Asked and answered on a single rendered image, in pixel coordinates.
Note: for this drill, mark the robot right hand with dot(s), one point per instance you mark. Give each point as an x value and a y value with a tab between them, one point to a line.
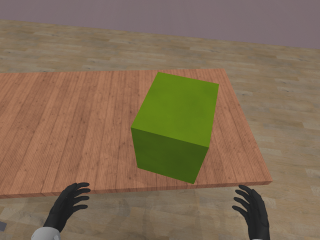
256	215

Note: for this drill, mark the robot left hand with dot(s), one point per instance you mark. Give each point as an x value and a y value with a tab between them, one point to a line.
64	207

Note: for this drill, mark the table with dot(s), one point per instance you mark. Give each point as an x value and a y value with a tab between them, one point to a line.
61	128

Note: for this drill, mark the left robot forearm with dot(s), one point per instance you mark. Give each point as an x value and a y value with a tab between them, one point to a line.
46	233

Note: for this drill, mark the carton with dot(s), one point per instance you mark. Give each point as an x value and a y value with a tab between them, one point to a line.
171	132

